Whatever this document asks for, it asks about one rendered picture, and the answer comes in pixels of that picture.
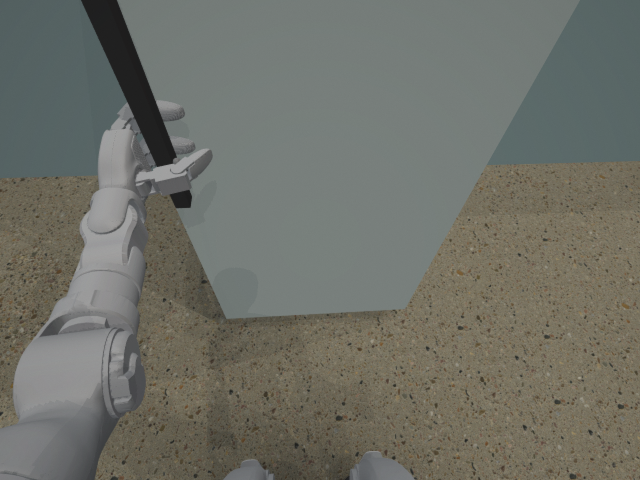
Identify robot right thigh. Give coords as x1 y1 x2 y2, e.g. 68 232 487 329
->
350 458 415 480

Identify right robot shin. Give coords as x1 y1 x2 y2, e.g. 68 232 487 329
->
359 451 382 464

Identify left robot forearm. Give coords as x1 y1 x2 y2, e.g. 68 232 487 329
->
13 187 148 419

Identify robot left upper arm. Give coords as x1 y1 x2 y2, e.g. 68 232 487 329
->
0 327 146 480

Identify left robot hand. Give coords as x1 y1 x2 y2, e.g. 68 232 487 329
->
98 99 213 204

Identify fridge door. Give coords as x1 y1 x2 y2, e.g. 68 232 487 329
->
87 0 580 319

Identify handle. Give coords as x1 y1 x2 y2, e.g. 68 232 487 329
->
81 0 192 208

